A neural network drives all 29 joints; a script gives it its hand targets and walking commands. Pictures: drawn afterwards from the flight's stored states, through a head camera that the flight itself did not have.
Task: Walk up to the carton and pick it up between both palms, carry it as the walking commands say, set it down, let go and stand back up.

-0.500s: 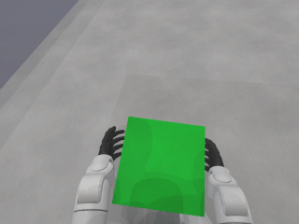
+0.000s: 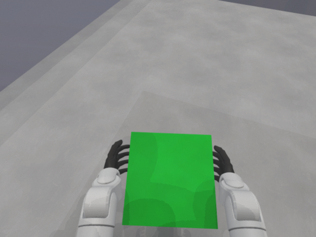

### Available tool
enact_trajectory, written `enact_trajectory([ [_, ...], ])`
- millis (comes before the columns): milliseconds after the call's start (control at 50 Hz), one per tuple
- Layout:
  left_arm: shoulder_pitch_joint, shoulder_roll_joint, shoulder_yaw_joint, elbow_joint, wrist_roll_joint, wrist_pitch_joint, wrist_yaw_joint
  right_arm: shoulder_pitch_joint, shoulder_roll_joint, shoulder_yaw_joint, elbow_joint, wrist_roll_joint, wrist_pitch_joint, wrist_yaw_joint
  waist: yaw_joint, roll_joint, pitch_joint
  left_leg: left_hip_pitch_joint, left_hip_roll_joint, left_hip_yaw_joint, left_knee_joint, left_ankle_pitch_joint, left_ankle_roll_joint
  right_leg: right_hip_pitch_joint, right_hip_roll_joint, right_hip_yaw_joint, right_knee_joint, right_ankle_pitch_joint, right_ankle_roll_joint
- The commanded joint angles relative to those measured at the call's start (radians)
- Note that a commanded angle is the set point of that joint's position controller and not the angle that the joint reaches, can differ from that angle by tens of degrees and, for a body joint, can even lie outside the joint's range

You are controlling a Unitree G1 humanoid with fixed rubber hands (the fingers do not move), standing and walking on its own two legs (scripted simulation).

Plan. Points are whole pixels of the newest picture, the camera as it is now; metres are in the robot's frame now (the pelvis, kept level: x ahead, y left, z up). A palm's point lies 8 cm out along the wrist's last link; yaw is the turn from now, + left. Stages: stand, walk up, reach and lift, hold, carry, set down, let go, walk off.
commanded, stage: carry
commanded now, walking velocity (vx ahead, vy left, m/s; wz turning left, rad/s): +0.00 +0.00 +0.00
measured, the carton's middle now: (167, 180) +0.28 +0.02 -0.06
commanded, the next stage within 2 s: none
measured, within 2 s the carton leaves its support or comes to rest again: neither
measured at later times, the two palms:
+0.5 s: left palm (126, 140) +0.35 +0.14 +0.03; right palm (231, 160) +0.32 -0.14 +0.03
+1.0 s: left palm (111, 132) +0.36 +0.19 +0.03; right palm (212, 153) +0.34 -0.09 +0.02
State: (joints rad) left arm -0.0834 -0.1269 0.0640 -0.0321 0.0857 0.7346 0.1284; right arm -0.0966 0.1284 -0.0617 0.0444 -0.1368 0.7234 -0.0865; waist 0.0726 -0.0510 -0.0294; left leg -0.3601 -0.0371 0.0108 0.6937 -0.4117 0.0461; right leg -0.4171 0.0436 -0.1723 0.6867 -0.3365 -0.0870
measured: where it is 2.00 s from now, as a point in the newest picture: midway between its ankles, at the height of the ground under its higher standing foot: outside the picture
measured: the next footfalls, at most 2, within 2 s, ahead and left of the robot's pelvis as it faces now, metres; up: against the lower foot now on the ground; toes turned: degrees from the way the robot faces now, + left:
left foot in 1.68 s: +0.22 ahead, +0.23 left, +0.00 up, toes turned -21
right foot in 1.86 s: +0.11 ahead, +0.03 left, +0.00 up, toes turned -5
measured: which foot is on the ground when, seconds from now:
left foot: down 0.00-1.00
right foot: down 0.00-1.00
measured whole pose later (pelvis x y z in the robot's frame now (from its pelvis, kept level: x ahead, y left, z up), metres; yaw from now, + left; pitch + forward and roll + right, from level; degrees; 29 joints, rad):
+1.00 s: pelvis +0.07 +0.07 +0.00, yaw -4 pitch +2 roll -2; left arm -0.19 -0.14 0.12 0.19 0.20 0.72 0.06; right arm -0.18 0.14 -0.11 0.18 -0.21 0.77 -0.09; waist -0.01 0.06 -0.10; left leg -0.14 -0.05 0.18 0.61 -0.52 0.13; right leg -0.26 -0.01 -0.15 0.70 -0.45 -0.02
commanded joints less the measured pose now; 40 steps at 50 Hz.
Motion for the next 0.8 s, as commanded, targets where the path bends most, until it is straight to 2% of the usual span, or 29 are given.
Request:
enact_trajectory([
  [0,-0.486,-0.750,-0.563,-0.150,-0.209,-0.024,-0.220,-0.452,0.703,0.449,-0.302,0.169,-0.048,0.130,-0.075,0.029,-0.539,0.375,0.190,-0.070,-0.033,0.946,0.070,0.148,-0.189,0.194,-0.025,0.792,0.051],
  [20,-0.436,-0.763,-0.553,-0.085,-0.197,-0.013,-0.232,-0.443,0.701,0.454,-0.272,0.153,-0.035,0.133,-0.074,-0.007,-0.538,0.328,0.185,-0.062,-0.035,0.894,0.053,0.206,-0.200,0.192,-0.028,0.851,0.047],
  [60,-0.388,-0.737,-0.499,0.018,-0.150,-0.002,-0.238,-0.404,0.687,0.431,-0.178,0.118,-0.009,0.140,-0.070,-0.096,-0.503,0.205,0.144,-0.017,-0.086,0.604,0.012,0.320,-0.229,0.216,-0.078,1.006,0.033],
  [100,-0.396,-0.731,-0.465,0.041,-0.132,0.000,-0.237,-0.478,0.691,0.451,-0.188,0.144,-0.005,0.147,-0.067,-0.117,-0.474,0.150,0.121,0.006,-0.109,0.439,-0.009,0.379,-0.260,0.240,-0.108,1.168,0.034],
  [120,-0.382,-0.745,-0.450,0.099,-0.115,0.000,-0.247,-0.518,0.705,0.473,-0.184,0.147,-0.007,0.157,-0.069,-0.169,-0.488,0.138,0.117,0.022,-0.135,0.356,-0.020,0.425,-0.263,0.236,-0.114,1.189,0.035],
  [140,-0.424,-0.744,-0.439,0.108,-0.100,-0.011,-0.247,-0.520,0.706,0.449,-0.134,0.137,-0.010,0.168,-0.070,-0.123,-0.464,0.137,0.106,0.025,-0.164,0.351,-0.026,0.421,-0.267,0.239,-0.098,1.231,0.028],
  [160,-0.418,-0.773,-0.433,0.055,-0.122,-0.009,-0.237,-0.582,0.736,0.484,-0.225,0.192,-0.009,0.164,-0.068,-0.095,-0.475,0.163,0.117,0.029,-0.152,0.421,-0.027,0.421,-0.269,0.221,-0.090,1.173,0.029],
  [200,-0.493,-0.774,-0.433,-0.031,-0.138,-0.013,-0.219,-0.593,0.760,0.483,-0.250,0.225,-0.004,0.162,-0.073,-0.021,-0.443,0.197,0.127,0.026,-0.142,0.630,-0.011,0.358,-0.231,0.200,-0.040,1.104,0.025],
  [220,-0.464,-0.754,-0.407,0.064,-0.094,-0.006,-0.222,-0.533,0.759,0.453,-0.111,0.186,0.005,0.171,-0.072,0.014,-0.448,0.220,0.138,0.021,-0.126,0.709,-0.008,0.338,-0.224,0.187,-0.033,1.030,0.034],
  [240,-0.466,-0.771,-0.413,0.046,-0.105,-0.007,-0.216,-0.582,0.755,0.468,-0.175,0.211,-0.003,0.171,-0.073,0.024,-0.415,0.210,0.144,0.022,-0.103,0.734,-0.009,0.325,-0.222,0.188,-0.036,0.999,0.042],
  [260,-0.447,-0.756,-0.400,0.048,-0.091,-0.008,-0.210,-0.555,0.751,0.462,-0.147,0.208,0.003,0.171,-0.075,0.028,-0.431,0.233,0.157,-0.002,-0.121,0.789,-0.003,0.313,-0.218,0.185,-0.028,0.947,0.024],
  [300,-0.509,-0.772,-0.436,-0.111,-0.141,-0.008,-0.188,-0.582,0.770,0.491,-0.267,0.267,0.005,0.163,-0.077,0.064,-0.445,0.220,0.169,0.001,-0.095,0.817,0.002,0.333,-0.213,0.182,-0.036,0.890,0.025],
  [320,-0.492,-0.758,-0.419,0.041,-0.074,-0.011,-0.204,-0.487,0.770,0.442,-0.045,0.188,0.009,0.185,-0.083,0.101,-0.452,0.277,0.174,0.010,-0.090,0.897,0.002,0.289,-0.199,0.170,-0.010,0.850,0.019],
  [360,-0.551,-0.788,-0.460,-0.072,-0.116,-0.024,-0.198,-0.580,0.772,0.469,-0.178,0.239,-0.013,0.183,-0.077,0.192,-0.448,0.286,0.185,0.001,-0.092,0.966,-0.002,0.279,-0.191,0.165,-0.021,0.722,0.015],
  [380,-0.550,-0.789,-0.459,-0.029,-0.104,-0.026,-0.211,-0.555,0.788,0.470,-0.104,0.207,-0.010,0.192,-0.071,0.119,-0.445,0.254,0.180,0.015,-0.071,0.926,0.001,0.309,-0.192,0.172,-0.085,0.725,0.028],
  [420,-0.547,-0.825,-0.477,-0.027,-0.120,-0.036,-0.222,-0.582,0.810,0.498,-0.155,0.234,-0.028,0.198,-0.070,0.088,-0.456,0.198,0.153,0.034,-0.035,0.821,-0.016,0.389,-0.217,0.196,-0.080,0.907,0.010],
  [460,-0.591,-0.854,-0.490,-0.031,-0.122,-0.045,-0.231,-0.652,0.835,0.529,-0.188,0.245,-0.039,0.203,-0.074,0.026,-0.414,0.141,0.127,0.041,-0.069,0.562,-0.025,0.411,-0.240,0.219,-0.101,1.042,0.006],
  [480,-0.587,-0.853,-0.493,-0.028,-0.116,-0.045,-0.233,-0.613,0.844,0.519,-0.153,0.238,-0.036,0.205,-0.079,0.020,-0.409,0.146,0.124,0.055,-0.119,0.548,-0.034,0.437,-0.241,0.208,-0.073,1.080,-0.009],
  [500,-0.600,-0.850,-0.497,-0.016,-0.115,-0.045,-0.243,-0.577,0.846,0.498,-0.094,0.212,-0.032,0.208,-0.079,0.049,-0.421,0.188,0.137,0.032,-0.146,0.581,-0.025,0.396,-0.242,0.198,-0.070,0.987,-0.021],
  [540,-0.620,-0.874,-0.522,-0.041,-0.145,-0.050,-0.251,-0.628,0.858,0.518,-0.155,0.222,-0.041,0.210,-0.076,0.039,-0.432,0.280,0.166,0.014,-0.130,0.774,-0.004,0.324,-0.213,0.172,-0.054,0.811,-0.004],
  [560,-0.567,-0.888,-0.531,-0.040,-0.144,-0.046,-0.251,-0.622,0.852,0.527,-0.192,0.233,-0.043,0.206,-0.079,0.107,-0.457,0.360,0.178,0.016,-0.124,0.948,-0.005,0.277,-0.191,0.153,0.002,0.748,-0.006],
  [600,-0.597,-0.909,-0.542,-0.028,-0.163,-0.051,-0.264,-0.621,0.849,0.516,-0.185,0.215,-0.053,0.210,-0.083,0.155,-0.495,0.432,0.234,-0.026,-0.081,1.218,0.034,0.225,-0.156,0.135,0.020,0.549,0.016],
  [620,-0.580,-0.905,-0.544,-0.045,-0.170,-0.045,-0.266,-0.630,0.857,0.535,-0.208,0.227,-0.044,0.209,-0.079,0.108,-0.482,0.441,0.239,-0.009,-0.064,1.243,0.040,0.210,-0.142,0.118,-0.018,0.477,0.030],
  [660,-0.604,-0.906,-0.550,-0.037,-0.165,-0.043,-0.273,-0.583,0.862,0.511,-0.153,0.202,-0.039,0.214,-0.078,0.105,-0.461,0.386,0.222,0.002,-0.064,1.204,0.024,0.251,-0.148,0.140,-0.039,0.555,0.005],
  [680,-0.554,-0.928,-0.559,-0.027,-0.171,-0.036,-0.278,-0.591,0.874,0.533,-0.199,0.220,-0.039,0.216,-0.076,0.066,-0.486,0.352,0.204,0.024,-0.040,1.151,0.013,0.318,-0.158,0.142,-0.059,0.628,-0.004],
  [720,-0.628,-0.923,-0.541,-0.026,-0.163,-0.047,-0.287,-0.615,0.893,0.529,-0.158,0.218,-0.039,0.223,-0.081,0.012,-0.446,0.296,0.172,0.025,-0.056,0.884,-0.011,0.335,-0.201,0.170,-0.065,0.820,-0.021],
  [740,-0.594,-0.914,-0.522,0.015,-0.146,-0.045,-0.290,-0.604,0.874,0.515,-0.137,0.200,-0.038,0.226,-0.084,0.035,-0.455,0.317,0.174,0.021,-0.094,0.836,-0.018,0.326,-0.212,0.164,-0.049,0.833,-0.029],
  [760,-0.571,-0.916,-0.504,0.077,-0.134,-0.041,-0.298,-0.663,0.869,0.527,-0.148,0.203,-0.045,0.226,-0.082,-0.006,-0.429,0.283,0.170,0.015,-0.101,0.779,-0.012,0.340,-0.219,0.167,-0.064,0.831,-0.012],
  [780,-0.583,-0.925,-0.514,0.072,-0.140,-0.042,-0.299,-0.647,0.881,0.513,-0.126,0.203,-0.043,0.227,-0.084,0.042,-0.407,0.325,0.186,0.018,-0.155,0.809,-0.013,0.297,-0.206,0.148,-0.049,0.715,-0.008],
])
